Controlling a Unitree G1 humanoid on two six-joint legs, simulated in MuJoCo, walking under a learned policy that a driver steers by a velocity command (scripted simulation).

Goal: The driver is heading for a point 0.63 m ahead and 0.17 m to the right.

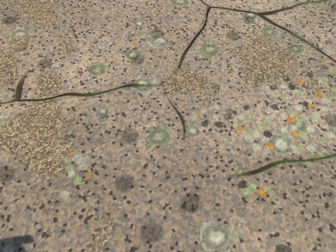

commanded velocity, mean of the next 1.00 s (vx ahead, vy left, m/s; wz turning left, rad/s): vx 0.21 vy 0.00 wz -0.41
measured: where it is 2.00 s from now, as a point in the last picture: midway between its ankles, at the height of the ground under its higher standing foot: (197, 226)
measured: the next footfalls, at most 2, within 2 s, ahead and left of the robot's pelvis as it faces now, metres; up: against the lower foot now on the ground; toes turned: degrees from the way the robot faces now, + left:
right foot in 0.60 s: +0.35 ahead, -0.19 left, +0.00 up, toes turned -23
left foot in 1.16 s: +0.45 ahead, +0.02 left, +0.00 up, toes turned -18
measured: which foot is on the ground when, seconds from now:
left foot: down 0.00-0.60, up 0.62-1.00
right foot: up 0.00-0.58, down 0.60-1.00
